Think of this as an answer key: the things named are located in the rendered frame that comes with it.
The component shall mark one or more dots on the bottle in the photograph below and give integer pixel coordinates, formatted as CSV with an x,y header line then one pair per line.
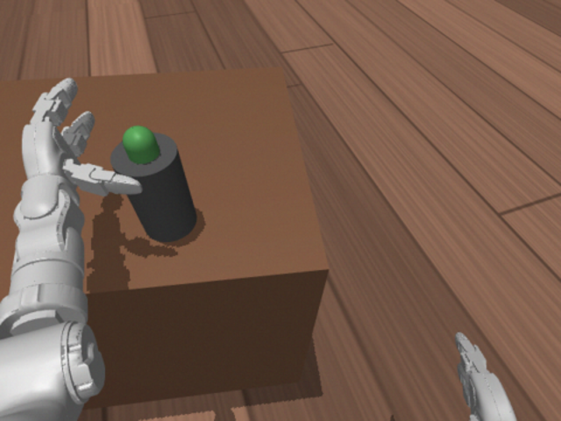
x,y
164,207

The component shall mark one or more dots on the right robot hand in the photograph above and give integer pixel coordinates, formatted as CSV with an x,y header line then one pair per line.
x,y
482,390

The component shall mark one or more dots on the left robot arm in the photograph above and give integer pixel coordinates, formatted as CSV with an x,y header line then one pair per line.
x,y
49,360

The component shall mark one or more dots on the left robot hand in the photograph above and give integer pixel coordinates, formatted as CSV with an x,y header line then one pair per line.
x,y
46,151

